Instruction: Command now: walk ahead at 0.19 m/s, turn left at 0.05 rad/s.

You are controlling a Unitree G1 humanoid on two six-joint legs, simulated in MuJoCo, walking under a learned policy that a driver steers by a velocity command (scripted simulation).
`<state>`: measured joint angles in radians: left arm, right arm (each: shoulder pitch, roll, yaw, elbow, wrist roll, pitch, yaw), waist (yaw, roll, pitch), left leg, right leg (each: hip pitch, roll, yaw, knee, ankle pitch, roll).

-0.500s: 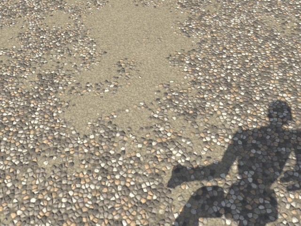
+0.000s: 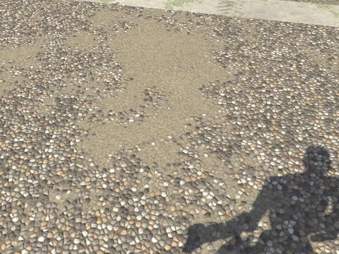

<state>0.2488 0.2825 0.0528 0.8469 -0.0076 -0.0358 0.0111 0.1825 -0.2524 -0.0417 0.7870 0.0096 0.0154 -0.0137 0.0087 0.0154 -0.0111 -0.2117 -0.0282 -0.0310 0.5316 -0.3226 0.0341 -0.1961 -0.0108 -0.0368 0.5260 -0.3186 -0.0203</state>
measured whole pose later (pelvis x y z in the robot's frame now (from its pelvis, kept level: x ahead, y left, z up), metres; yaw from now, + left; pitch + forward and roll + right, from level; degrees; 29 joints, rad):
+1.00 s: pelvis +0.26 -0.05 +0.02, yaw -1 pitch +1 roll +1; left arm 0.40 0.23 0.03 0.99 0.00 -0.09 0.00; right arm 0.09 -0.29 -0.07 0.84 0.01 -0.07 0.01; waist 0.07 0.04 0.01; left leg -0.66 0.10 -0.03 0.76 0.00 0.00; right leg -0.01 0.03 -0.04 0.20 -0.21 -0.06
